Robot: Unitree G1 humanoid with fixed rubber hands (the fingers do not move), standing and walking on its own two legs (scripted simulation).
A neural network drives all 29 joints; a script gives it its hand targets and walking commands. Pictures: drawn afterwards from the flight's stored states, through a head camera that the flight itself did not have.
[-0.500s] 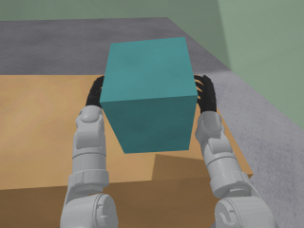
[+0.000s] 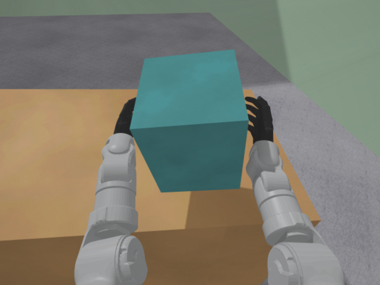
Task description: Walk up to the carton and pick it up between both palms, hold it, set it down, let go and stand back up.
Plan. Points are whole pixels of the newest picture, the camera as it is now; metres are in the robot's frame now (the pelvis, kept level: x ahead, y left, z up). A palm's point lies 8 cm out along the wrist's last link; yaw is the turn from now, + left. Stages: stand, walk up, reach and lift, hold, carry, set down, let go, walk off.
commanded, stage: set down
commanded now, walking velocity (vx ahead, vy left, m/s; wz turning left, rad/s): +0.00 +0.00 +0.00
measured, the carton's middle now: (194, 126) +0.45 -0.02 +0.12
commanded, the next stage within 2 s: none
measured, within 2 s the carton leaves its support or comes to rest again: neither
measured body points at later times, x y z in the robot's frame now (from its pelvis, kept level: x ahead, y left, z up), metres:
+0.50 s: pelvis +0.00 +0.00 +0.00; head +0.00 +0.04 +0.45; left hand +0.43 +0.13 +0.12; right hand +0.39 -0.16 +0.14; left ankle -0.02 +0.14 -0.75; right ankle +0.00 -0.13 -0.75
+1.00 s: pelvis +0.02 +0.00 +0.00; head +0.04 +0.04 +0.45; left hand +0.46 +0.13 +0.09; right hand +0.41 -0.16 +0.11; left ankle -0.02 +0.14 -0.75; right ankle +0.00 -0.13 -0.75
